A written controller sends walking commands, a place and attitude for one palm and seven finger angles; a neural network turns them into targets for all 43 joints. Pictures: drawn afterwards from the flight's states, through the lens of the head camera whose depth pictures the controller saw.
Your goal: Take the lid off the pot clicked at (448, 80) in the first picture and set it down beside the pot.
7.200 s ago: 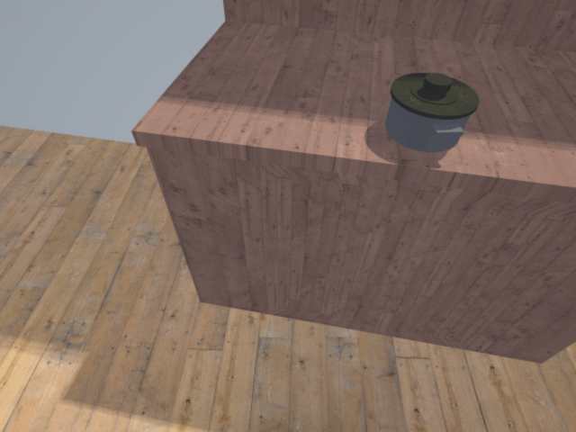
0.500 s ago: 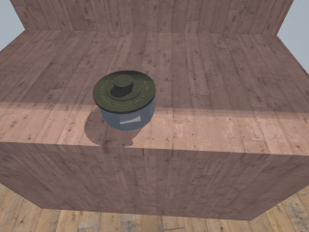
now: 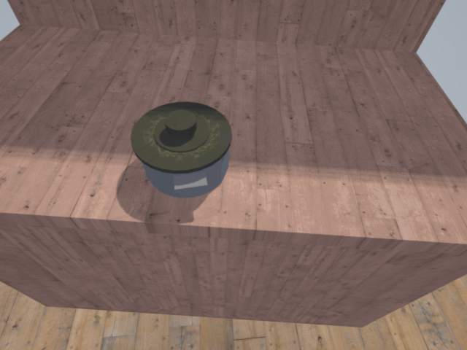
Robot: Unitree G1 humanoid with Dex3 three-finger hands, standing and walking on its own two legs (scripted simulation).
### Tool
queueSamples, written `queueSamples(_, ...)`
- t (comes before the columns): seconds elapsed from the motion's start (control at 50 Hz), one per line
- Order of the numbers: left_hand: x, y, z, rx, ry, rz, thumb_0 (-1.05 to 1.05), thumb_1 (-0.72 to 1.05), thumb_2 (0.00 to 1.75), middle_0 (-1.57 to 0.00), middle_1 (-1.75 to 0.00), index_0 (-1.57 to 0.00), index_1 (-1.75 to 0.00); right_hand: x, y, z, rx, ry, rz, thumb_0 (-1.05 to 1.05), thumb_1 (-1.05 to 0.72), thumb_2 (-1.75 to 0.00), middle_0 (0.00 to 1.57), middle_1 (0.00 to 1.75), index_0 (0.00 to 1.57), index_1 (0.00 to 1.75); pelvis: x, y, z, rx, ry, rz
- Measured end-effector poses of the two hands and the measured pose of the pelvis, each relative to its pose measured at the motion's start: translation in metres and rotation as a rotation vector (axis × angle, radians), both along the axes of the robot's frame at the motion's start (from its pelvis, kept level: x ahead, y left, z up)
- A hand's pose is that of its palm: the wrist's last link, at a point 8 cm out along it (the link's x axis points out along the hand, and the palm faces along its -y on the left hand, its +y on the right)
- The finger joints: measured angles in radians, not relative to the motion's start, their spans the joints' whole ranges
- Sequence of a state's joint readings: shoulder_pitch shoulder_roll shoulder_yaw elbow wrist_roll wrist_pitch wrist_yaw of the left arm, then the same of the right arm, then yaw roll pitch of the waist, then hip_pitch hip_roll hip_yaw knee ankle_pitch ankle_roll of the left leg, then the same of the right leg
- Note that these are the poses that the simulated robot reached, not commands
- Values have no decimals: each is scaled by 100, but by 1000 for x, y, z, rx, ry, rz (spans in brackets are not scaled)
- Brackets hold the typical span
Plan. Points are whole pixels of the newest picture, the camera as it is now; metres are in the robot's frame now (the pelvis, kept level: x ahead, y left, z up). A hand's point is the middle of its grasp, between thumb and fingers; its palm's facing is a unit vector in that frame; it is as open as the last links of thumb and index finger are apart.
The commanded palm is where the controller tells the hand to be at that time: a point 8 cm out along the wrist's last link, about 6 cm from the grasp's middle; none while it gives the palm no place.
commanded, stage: look again from close up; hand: left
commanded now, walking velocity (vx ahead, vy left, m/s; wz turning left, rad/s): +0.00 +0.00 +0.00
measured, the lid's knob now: (181, 123) +0.43 +0.12 +0.15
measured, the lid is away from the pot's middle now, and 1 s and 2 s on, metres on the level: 0.00 0.00 0.00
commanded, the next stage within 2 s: lift the closed hand beside the body in 0.64 s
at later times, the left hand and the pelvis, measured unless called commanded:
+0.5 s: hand out of the picture -0.02 +0.16 -0.18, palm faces +0.03 -0.99 -0.16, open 7.4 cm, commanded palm none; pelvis +0.00 +0.00 +0.00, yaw +0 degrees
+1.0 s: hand (119, 346) +0.13 +0.19 -0.04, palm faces +0.15 -0.95 -0.27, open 6.0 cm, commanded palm +0.08 +0.24 +0.00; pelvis -0.01 +0.01 +0.00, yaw +1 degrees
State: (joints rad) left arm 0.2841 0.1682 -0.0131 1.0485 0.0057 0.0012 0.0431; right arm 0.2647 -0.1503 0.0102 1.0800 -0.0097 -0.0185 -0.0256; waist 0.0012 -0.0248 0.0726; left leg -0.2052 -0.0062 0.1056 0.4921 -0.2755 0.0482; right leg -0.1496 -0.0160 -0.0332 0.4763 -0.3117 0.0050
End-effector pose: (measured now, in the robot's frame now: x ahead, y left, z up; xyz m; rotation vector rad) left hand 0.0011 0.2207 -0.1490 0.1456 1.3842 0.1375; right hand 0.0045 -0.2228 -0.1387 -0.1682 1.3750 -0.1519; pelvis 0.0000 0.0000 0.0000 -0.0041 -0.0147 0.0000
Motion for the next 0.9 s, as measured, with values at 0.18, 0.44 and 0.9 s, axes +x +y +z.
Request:
queueSamples(0.18, -12, -4, -1, -14, 35, 14, 1, 90, 90, -20, -29, -19, -30, 0, 2, 1, -4, 11, 0, 2, -93, -90, 20, 30, 20, 29, 1, 1, 1, -1, -4, 1)
queueSamples(0.44, -20, -7, -2, -28, 51, 25, 1, 90, 90, -20, -29, -19, -30, -7, 8, 2, 0, 32, 0, 2, -93, -90, 20, 30, 20, 29, 0, 4, 2, -2, -5, 5)
queueSamples(0.9, 73, 27, 84, 176, -519, -21, 5, 97, 89, -28, -38, -27, -39, 43, 0, 16, 7, -352, 63, 4, -94, -90, 20, 30, 20, 29, -4, 13, 1, -1, -11, 43)
